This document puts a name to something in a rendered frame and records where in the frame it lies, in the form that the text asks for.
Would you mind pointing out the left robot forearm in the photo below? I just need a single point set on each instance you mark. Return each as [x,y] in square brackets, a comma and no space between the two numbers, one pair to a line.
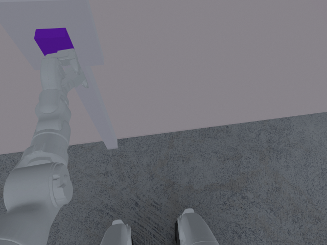
[51,137]

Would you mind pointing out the robot left thigh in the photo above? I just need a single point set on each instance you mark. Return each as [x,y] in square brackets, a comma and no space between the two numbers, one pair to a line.
[118,234]

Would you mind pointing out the robot left upper arm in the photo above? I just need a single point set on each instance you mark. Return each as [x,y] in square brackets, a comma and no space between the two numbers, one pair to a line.
[34,196]

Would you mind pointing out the left robot shin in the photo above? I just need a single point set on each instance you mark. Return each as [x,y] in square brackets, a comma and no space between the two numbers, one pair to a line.
[118,221]

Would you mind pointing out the button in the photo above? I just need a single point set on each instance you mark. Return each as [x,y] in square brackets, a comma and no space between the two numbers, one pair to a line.
[52,40]

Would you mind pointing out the panel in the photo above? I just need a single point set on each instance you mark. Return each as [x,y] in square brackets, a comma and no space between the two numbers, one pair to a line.
[21,18]

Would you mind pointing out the left robot hand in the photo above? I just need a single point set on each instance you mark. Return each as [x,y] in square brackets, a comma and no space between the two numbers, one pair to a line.
[53,76]

